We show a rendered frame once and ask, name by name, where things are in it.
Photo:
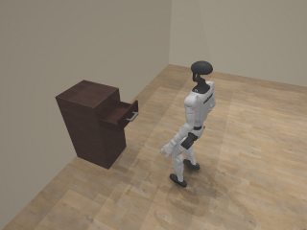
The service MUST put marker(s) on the robot head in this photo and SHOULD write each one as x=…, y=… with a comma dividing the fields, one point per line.
x=201, y=68

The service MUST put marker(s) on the left robot hand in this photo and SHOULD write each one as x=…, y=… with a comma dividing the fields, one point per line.
x=167, y=149

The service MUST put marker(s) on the robot right upper arm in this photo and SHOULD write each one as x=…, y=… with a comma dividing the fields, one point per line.
x=213, y=98

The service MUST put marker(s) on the drawer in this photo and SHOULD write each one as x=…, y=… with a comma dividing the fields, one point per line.
x=115, y=114

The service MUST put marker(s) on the robot left upper arm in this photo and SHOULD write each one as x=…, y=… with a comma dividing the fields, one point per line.
x=190, y=104

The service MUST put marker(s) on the left robot forearm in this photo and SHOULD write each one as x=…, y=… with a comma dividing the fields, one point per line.
x=183, y=132

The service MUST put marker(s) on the handle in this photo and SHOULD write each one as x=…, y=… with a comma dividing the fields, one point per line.
x=133, y=117

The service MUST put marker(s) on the robot right foot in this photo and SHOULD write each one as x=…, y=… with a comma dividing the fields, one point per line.
x=189, y=164

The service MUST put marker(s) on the cabinet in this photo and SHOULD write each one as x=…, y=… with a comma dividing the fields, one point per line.
x=79, y=106

